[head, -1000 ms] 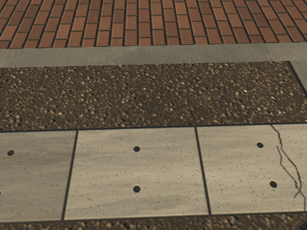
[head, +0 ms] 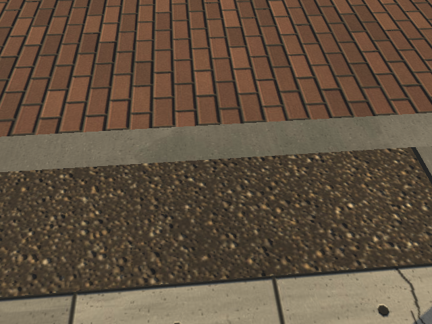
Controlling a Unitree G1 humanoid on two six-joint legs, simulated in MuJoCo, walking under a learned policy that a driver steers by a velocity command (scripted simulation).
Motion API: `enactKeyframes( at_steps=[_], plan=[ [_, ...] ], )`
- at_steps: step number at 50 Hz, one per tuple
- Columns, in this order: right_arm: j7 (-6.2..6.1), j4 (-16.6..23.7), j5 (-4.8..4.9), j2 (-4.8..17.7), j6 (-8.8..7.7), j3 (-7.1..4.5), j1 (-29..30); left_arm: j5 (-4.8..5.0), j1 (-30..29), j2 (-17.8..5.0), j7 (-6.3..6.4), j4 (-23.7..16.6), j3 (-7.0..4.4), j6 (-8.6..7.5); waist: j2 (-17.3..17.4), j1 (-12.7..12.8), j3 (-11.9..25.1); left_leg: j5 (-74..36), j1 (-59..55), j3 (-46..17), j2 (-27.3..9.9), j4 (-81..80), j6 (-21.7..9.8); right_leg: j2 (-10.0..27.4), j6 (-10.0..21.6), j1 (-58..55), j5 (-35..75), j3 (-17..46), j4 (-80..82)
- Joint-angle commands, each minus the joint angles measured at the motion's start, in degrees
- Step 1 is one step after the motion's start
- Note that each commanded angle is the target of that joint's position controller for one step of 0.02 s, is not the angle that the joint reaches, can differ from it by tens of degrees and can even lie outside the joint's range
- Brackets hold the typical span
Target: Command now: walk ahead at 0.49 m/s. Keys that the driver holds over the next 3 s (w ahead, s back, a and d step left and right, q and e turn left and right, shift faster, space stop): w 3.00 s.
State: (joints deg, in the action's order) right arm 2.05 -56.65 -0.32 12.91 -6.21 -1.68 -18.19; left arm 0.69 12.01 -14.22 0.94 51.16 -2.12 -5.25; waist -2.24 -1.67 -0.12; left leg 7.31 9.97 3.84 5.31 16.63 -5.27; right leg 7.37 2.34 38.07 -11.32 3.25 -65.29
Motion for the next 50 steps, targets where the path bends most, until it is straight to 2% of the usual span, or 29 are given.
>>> enactKeyframes(
  at_steps=[1,5,8,10,12,13,14,15,16,17,18,19,20,21,23,26,28,32,37,40,41,42,43,44,45,46,47,48,50],
  plan=[
    [-1.13,3.1,0.07,7.5,-1.05,-1.19,2.3,-0.72,2.0,-2.7,0.4,-2.4,-0.8,0.17,4.4,2.7,-3.2,-4.2,6.1,-11.8,-15.9,-11.8,-9.8,2.4,-1.6,1.2,9.3,0.1,8.0],
    [-2.03,2.1,0.98,9.1,-0.27,-1.46,-2.4,-0.17,-7.4,-1.6,-0.36,-4.9,-0.38,-0.52,4.4,-0.7,-3.1,-5.0,0.9,-9.1,-15.1,-10.9,-7.3,-0.2,-2.0,-0.6,17.6,-2.2,24.7],
    [-2.08,0.9,1.47,9.7,0.35,-1.66,-5.5,0.42,-12.4,-1.9,-1.33,-6.5,-0.13,-0.69,4.9,-2.7,-4.2,-3.4,-4.3,-9.4,-16.9,-9.0,-7.0,-1.4,-2.0,-0.9,16.1,-2.7,30.6],
    [-2.19,0.2,1.53,9.7,0.94,-1.82,-6.6,0.57,-14.3,-2.5,-2.12,-7.7,-0.16,-1.04,5.2,-2.8,-4.7,-3.5,-8.4,-10.2,-18.7,-6.7,-6.5,-1.9,-0.9,-0.5,12.4,-2.5,33.4],
    [-2.32,0.1,1.57,10.4,1.55,-2.18,-6.0,0.58,-13.0,-3.7,-2.7,-8.0,-0.56,-1.55,6.0,-1.2,-3.8,-6.6,-10.9,-11.0,-20.1,-3.6,-5.5,-2.9,0.7,-3.8,7.7,-3.0,35.8],
    [-2.34,0.4,1.53,10.8,1.87,-2.27,-4.9,0.53,-9.8,-4.8,-2.77,-7.4,-1.12,-1.79,6.6,0.9,-2.1,-13.5,-11.0,-10.4,-19.7,0.1,-4.8,-4.3,1.7,-8.9,6.1,-4.2,36.9],
    [-2.32,0.7,1.25,10.1,2.19,-1.96,-3.8,0.43,-2.3,-6.9,-2.61,-5.2,-2.37,-1.93,6.1,4.7,2.1,-22.9,-9.9,-8.1,-16.9,9.0,-3.5,-6.3,3.1,-18.7,5.7,-5.8,38.2],
    [-2.29,1.9,0.42,7.9,2.17,-0.98,-3.3,0.06,9.4,-11.1,-2.15,-2.2,-3.94,-2.04,2.9,9.1,10.5,-20.6,-1.5,-4.8,-13.4,24.7,-1.4,-1.0,6.4,-35.8,7.1,0.1,36.5],
    [-1.73,3.0,0.21,1.1,0.9,1.09,-9.3,-0.83,16.9,-17.7,-2.04,-0.7,-5.58,-1.54,-11.6,8.1,18.8,1.8,23.0,-0.7,-3.6,48.2,3.2,13.4,15.4,-59.1,0.9,25.2,40.0],
    [-1.43,2.0,1.19,3.4,-0.72,0.74,-9.3,-0.71,17.7,-13.1,-2.27,-0.5,-4.28,-1.49,-12.6,8.5,22.5,24.0,31.3,-9.7,-2.5,57.6,2.6,16.2,17.4,-61.6,-3.8,39.6,47.8],
    [-1.21,3.5,2.72,8.9,-1.54,-0.71,-3.9,-0.39,12.3,-9.5,-2.25,-1.4,-3.07,-1.62,-8.6,7.4,13.7,20.6,36.1,-10.6,-6.2,60.8,1.3,14.3,14.0,-54.4,-3.9,31.4,48.2],
    [-1.43,4.6,2.79,9.3,-1.65,-0.87,-0.1,-0.3,6.5,-7.4,-2.25,-2.8,-2.31,-1.48,-4.3,5.7,8.8,14.9,34.9,-8.9,-9.5,59.0,1.0,12.0,12.0,-45.9,0.4,22.8,49.2],
    [-1.8,4.8,1.98,8.5,-1.28,-1.09,1.9,-0.48,2.7,-5.6,-2.54,-3.4,-1.69,-1.39,-1.1,4.0,5.0,10.9,32.6,-8.0,-11.4,55.2,1.3,9.4,11.0,-38.2,4.5,17.0,51.5],
    [-2.08,4.8,1.41,7.7,-0.44,-1.44,1.4,-0.82,1.0,-4.2,-2.79,-3.4,-1.24,-1.52,-1.8,2.1,3.2,8.1,29.0,-8.1,-13.1,51.7,1.5,7.1,9.9,-33.2,6.8,12.7,53.6],
    [-2.21,4.1,1.21,5.1,1.06,-1.26,-0.7,-0.98,2.1,-4.1,-3.05,-2.1,-1.28,-1.77,-2.4,0.6,2.0,5.5,25.5,-7.2,-13.4,49.1,2.3,5.2,10.2,-28.8,11.3,8.4,56.1],
    [-2.46,5.9,0.75,5.2,1.7,-1.62,3.5,-1.03,5.3,-6.3,-2.28,-0.2,-1.9,-1.85,-0.9,0.7,-0.2,-0.5,30.4,-6.9,-13.7,42.5,3.5,5.1,10.9,-29.6,17.9,4.9,57.6],
    [-2.35,7.4,0.55,4.7,1.58,-1.67,8.0,-0.87,7.0,-6.5,-1.61,0.6,-1.87,-1.4,-0.8,1.6,-1.0,-5.7,32.6,-6.6,-13.6,35.7,4.1,4.7,10.3,-31.1,18.6,3.3,58.1],
    [-1.67,9.6,0.91,3.7,1.13,-1.25,16.2,-0.32,10.1,-7.4,-0.85,2.0,-1.93,-0.96,-1.1,4.1,-2.9,-13.8,30.1,-4.6,-11.6,22.6,4.1,3.5,8.9,-32.4,14.7,0.4,59.3],
    [-0.22,12.4,1.49,4.0,0.5,-0.94,23.2,0.19,14.0,-7.8,-0.41,4.6,-2.35,0.12,-1.2,5.7,-5.6,-10.5,31.9,-4.6,-10.5,15.4,2.6,6.9,8.5,-41.1,14.6,0.8,56.4],
    [0.56,12.6,1.53,5.6,-0.1,-1.47,21.4,0.33,12.7,-8.8,-0.08,4.9,-2.9,0.88,-2.2,3.5,-3.8,-4.4,26.1,-3.2,-8.8,13.0,0.5,8.1,7.2,-44.0,23.4,0.6,51.7],
    [0.49,11.7,1.47,6.9,-0.23,-2.16,17.6,0.27,11.5,-9.4,-0.05,4.6,-3.04,1.13,-3.1,1.2,-1.3,-3.1,19.5,-1.6,-6.9,12.6,-0.4,7.4,6.6,-43.7,32.7,-0.2,47.4],
    [0.21,9.1,1.37,8.9,-0.23,-3.44,9.4,0.08,10.3,-8.7,-0.08,4.3,-2.77,1.47,-2.7,-2.9,3.4,-3.5,8.4,0.1,-4.7,11.8,-1.8,4.7,5.3,-41.5,40.1,-2.2,38.0],
    [-0.3,6.3,0.98,12.5,-0.15,-4.83,-1.6,-0.55,10.1,-7.1,-0.13,3.2,-1.98,1.49,0.3,-6.9,11.1,-4.9,-9.3,-6.0,-10.2,13.8,-4.7,1.6,3.3,-31.4,32.8,-4.4,23.0],
    [-0.61,4.8,0.02,18.3,0.23,-6.25,-8.9,-0.79,16.9,-0.3,-0.87,2.6,0.07,0.33,14.3,-5.1,20.0,3.1,-32.4,-32.5,-25.2,10.2,-14.1,-8.5,-1.1,-7.2,4.8,-5.9,-1.0],
    [-0.48,4.7,0.5,14.2,0.36,-4.85,-8.7,0.07,16.2,-1.7,-1.25,3.6,-0.07,-1.32,16.1,-5.3,23.7,7.9,-34.3,-47.0,-28.2,1.3,-15.6,-10.4,-0.6,0.8,-20.8,3.0,-10.3],
    [-0.51,5.4,1.02,11.2,0.21,-3.89,-3.5,1.69,10.7,-6.8,-1.48,1.9,-1.45,-2.23,12.8,-4.5,14.4,9.4,-26.8,-38.8,-26.3,0.5,-12.1,-6.7,0.6,6.1,-18.2,3.7,-13.6],
    [-0.57,6.8,1.01,9.0,0.22,-3.19,1.9,1.93,6.4,-7.5,-1.2,0.7,-1.58,-2.48,8.4,-2.8,8.7,6.3,-17.4,-30.4,-24.1,-0.7,-9.9,-3.3,1.2,5.5,-12.5,1.8,-11.4],
    [-0.31,7.3,0.56,7.1,0.14,-2.59,5.8,1.16,4.3,-7.0,-0.7,0.3,-1.92,-2.14,5.1,-0.9,4.5,2.1,-8.5,-24.5,-21.7,-2.9,-8.7,-1.1,1.0,2.8,-8.2,0.7,-7.5],
    [0.1,6.8,-0.22,5.1,-0.21,-1.98,7.6,0.39,6.6,-4.7,-0.21,0.9,-2.21,-0.39,7.2,2.3,2.4,-1.3,0.3,-18.0,-18.3,-6.5,-7.4,1.2,0.9,-4.0,-3.9,0.9,-2.4]
  ],
)
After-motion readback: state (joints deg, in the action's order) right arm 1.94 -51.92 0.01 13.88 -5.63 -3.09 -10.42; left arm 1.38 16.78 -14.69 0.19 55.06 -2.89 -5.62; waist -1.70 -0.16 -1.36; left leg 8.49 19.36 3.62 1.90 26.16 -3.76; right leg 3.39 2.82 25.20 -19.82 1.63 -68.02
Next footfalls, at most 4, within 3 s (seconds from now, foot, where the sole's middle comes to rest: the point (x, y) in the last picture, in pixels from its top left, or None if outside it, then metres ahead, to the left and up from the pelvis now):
0.30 right None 0.34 -0.17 -0.78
0.86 left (196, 284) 0.65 0.07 -0.78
1.42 right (258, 204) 0.97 -0.16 -0.78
1.98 left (192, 147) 1.27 0.09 -0.78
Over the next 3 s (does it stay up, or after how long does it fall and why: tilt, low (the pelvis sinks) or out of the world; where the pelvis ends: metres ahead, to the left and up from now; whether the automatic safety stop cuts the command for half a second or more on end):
stays up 1.66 -0.04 0.00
